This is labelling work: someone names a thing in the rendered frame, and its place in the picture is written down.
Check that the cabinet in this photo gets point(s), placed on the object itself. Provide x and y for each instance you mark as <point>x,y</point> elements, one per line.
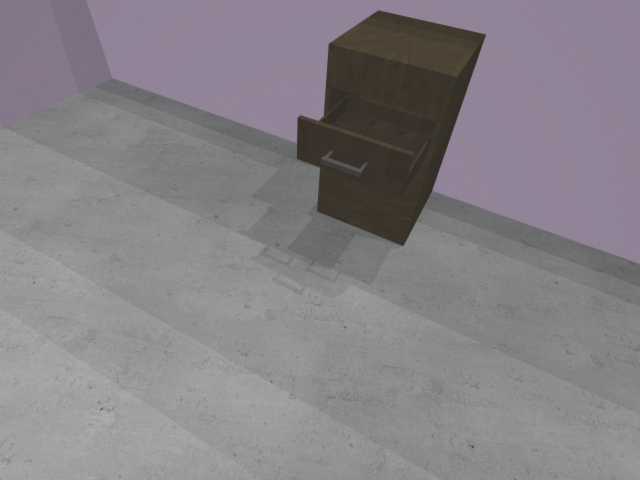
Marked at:
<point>419,67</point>

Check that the handle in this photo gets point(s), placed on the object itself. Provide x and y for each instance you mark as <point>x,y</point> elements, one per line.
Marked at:
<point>326,160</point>

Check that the drawer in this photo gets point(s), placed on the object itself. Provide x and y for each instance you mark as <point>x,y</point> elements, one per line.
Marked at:
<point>393,142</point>

